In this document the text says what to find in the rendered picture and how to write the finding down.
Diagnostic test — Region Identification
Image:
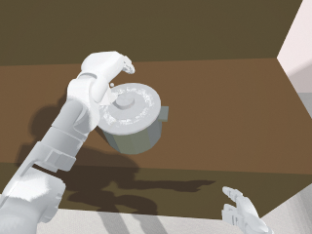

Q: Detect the table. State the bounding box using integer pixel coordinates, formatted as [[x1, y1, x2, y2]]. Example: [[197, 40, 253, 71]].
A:
[[0, 0, 312, 220]]

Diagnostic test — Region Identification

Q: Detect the knob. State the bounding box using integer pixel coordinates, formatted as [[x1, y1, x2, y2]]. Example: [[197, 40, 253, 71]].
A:
[[116, 93, 135, 110]]

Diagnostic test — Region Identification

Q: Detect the robot left forearm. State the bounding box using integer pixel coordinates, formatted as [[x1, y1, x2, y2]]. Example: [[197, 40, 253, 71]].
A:
[[0, 69, 108, 209]]

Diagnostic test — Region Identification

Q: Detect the right robot hand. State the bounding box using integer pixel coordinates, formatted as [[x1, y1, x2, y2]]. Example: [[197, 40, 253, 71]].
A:
[[221, 186, 259, 233]]

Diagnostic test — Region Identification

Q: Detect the left robot hand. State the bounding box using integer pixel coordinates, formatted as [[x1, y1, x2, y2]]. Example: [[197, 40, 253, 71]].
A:
[[81, 51, 135, 106]]

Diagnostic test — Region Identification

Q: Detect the left robot upper arm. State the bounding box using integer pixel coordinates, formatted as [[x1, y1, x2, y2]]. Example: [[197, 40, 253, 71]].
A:
[[0, 167, 66, 234]]

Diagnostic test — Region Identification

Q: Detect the robot right forearm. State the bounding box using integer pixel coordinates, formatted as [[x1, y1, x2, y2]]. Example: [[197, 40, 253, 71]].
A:
[[243, 215, 274, 234]]

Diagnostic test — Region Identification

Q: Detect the pot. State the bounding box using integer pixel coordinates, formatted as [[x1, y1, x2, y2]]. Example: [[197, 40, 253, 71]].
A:
[[103, 106, 169, 155]]

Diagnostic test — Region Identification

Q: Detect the lid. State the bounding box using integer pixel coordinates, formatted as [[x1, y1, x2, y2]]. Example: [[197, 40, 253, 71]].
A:
[[97, 83, 161, 136]]

